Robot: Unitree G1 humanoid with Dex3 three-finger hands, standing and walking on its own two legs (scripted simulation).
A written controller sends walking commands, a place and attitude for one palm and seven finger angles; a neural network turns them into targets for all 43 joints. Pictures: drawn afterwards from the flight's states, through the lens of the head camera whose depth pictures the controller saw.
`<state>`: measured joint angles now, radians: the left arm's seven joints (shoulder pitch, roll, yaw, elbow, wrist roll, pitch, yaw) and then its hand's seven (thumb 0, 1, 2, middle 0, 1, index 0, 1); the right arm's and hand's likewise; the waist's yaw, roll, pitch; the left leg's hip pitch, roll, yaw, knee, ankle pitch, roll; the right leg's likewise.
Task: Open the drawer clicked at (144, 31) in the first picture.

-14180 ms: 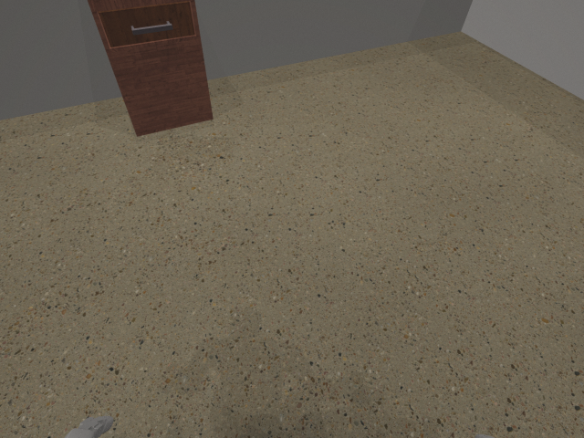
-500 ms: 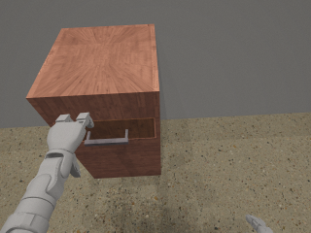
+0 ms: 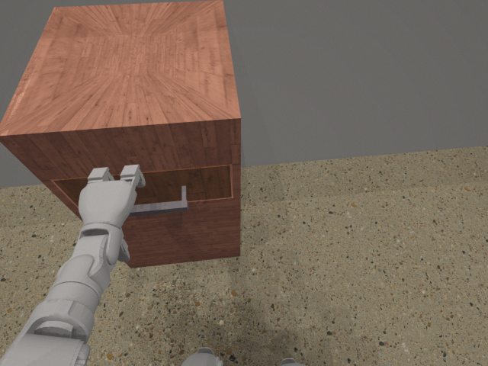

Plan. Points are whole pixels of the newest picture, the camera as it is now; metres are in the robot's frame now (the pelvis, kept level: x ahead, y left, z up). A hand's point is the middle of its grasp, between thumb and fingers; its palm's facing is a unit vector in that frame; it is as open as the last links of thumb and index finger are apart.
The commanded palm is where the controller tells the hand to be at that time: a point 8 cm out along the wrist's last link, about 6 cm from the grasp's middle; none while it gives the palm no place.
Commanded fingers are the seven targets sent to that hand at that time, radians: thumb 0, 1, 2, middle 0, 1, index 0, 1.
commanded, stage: move the hooked fingers above the handle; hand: left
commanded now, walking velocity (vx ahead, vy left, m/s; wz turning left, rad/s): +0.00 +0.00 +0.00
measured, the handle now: (151, 201) +0.48 +0.23 -0.16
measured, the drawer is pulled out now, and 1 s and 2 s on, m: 0.00 0.00 0.00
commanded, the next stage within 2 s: none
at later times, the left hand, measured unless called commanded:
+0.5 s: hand (135, 211) +0.43 +0.24 -0.11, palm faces -0.06 -0.04 -1.00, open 13.8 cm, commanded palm +0.42 +0.23 -0.05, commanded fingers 0.00 -0.50 0.30 -0.30 -1.20 -0.30 -1.20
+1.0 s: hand (139, 207) +0.43 +0.24 -0.10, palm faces -0.08 -0.05 -1.00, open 13.8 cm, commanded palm +0.42 +0.22 -0.05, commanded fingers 0.00 -0.50 0.30 -0.30 -1.20 -0.30 -1.20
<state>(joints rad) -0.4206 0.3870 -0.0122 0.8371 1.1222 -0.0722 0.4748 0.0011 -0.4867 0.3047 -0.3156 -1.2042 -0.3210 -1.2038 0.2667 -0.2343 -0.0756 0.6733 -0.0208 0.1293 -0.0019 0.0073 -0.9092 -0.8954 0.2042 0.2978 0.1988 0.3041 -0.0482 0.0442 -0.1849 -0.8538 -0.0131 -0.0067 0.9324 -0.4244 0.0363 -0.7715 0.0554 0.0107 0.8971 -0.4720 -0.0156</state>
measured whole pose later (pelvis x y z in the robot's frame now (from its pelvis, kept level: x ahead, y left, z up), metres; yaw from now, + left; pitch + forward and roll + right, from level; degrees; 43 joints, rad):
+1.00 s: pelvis -0.03 +0.01 -0.05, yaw -2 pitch +29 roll -5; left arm -0.73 0.46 0.02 1.10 1.13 -0.03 0.50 0.00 -0.49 0.30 -0.32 -1.20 -0.32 -1.20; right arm 0.29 -0.23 -0.04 0.69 -0.05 0.08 0.01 0.00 -0.91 -0.90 0.21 0.30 0.20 0.30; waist -0.13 0.06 -0.21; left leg -1.23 0.01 -0.02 1.21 -0.48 0.05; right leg -1.13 0.08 -0.02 1.15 -0.52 0.00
